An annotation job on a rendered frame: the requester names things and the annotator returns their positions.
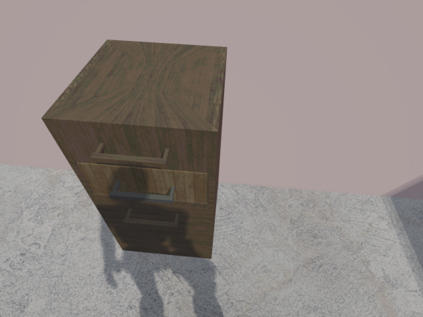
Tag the handle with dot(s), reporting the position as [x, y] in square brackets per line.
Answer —
[150, 223]
[129, 160]
[141, 197]

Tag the cabinet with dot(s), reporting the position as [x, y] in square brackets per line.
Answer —
[148, 99]

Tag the drawer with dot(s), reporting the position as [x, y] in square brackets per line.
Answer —
[189, 186]

